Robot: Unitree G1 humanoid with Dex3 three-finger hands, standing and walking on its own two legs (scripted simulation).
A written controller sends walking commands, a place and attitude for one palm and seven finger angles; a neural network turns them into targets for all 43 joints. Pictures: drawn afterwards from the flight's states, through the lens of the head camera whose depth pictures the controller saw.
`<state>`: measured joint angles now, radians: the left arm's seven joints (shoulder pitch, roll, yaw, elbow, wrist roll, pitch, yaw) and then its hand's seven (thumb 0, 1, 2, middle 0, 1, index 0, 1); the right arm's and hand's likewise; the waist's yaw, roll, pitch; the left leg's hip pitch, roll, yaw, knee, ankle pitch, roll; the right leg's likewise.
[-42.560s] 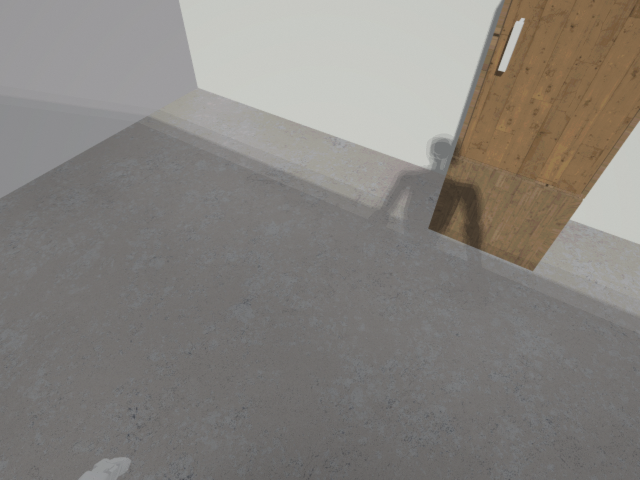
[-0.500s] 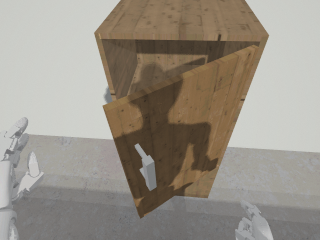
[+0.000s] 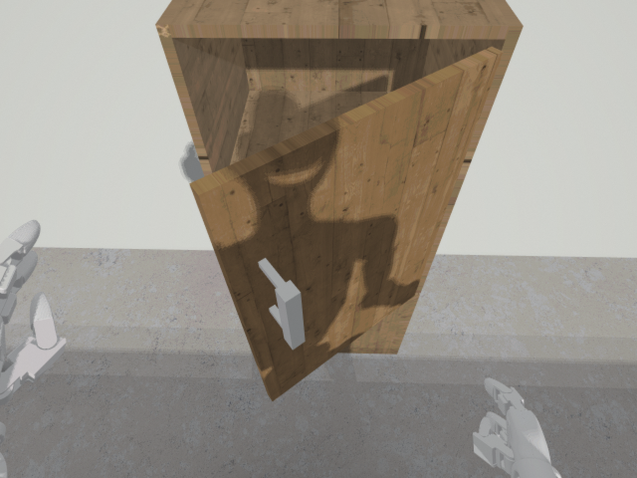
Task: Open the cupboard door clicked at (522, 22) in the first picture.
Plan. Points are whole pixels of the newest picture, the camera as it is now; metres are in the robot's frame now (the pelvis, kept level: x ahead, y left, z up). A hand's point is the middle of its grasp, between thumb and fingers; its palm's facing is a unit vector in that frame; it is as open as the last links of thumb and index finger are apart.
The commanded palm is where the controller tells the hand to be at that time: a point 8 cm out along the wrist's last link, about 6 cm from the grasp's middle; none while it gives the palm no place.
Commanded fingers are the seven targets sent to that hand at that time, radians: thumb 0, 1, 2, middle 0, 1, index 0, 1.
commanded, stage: step back with the hand held close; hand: left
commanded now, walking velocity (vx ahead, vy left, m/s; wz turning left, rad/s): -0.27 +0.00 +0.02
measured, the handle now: (281, 305) +0.30 +0.07 +0.05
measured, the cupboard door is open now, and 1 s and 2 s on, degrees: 38 38 38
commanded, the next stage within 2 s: stop stepping back and stand still in 0.52 s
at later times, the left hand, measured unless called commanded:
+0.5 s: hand out of the picture +0.05 +0.29 +0.16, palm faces +0.50 -0.72 -0.48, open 7.4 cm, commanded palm -0.01 +0.33 +0.18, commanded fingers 0.00 0.90 0.90 -0.20 -0.30 -0.20 -0.30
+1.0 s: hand out of the picture -0.11 +0.31 +0.18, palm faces +0.65 -0.64 -0.41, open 7.4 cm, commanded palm -0.15 +0.32 +0.18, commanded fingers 0.00 0.90 0.90 -0.20 -0.30 -0.20 -0.30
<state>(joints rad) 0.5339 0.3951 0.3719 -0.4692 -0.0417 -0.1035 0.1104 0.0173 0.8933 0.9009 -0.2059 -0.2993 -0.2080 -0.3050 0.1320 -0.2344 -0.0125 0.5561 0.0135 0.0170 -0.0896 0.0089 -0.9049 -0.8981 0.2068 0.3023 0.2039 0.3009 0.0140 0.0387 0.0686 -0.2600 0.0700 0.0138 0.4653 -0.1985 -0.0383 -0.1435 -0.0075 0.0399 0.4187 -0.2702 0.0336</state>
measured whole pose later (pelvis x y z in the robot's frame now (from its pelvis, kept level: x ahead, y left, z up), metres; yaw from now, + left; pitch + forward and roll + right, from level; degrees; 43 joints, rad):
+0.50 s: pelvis -0.13 +0.02 -0.02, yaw +4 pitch -3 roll -2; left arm 0.57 0.38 0.42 -0.56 -0.02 -0.20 0.18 0.02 0.89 0.90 -0.21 -0.30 -0.21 -0.31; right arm 0.21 -0.22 0.00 0.61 0.00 -0.07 -0.08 0.01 -0.90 -0.90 0.21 0.30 0.21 0.30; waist 0.02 0.03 0.08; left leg -0.49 0.03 -0.01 0.70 -0.36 -0.01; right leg -0.37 -0.01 0.05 0.59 -0.18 0.05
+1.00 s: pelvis -0.26 +0.01 +0.00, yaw +7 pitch +3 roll +3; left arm 0.47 0.38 0.43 -0.40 -0.03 -0.21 0.17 0.01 0.89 0.90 -0.21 -0.30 -0.21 -0.31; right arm 0.27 -0.22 0.01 0.69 0.00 -0.13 -0.09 0.01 -0.90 -0.90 0.21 0.30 0.21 0.30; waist 0.08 -0.05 -0.10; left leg -0.33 0.01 0.05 0.73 -0.34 0.02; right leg -0.22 0.00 0.02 0.54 -0.37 -0.04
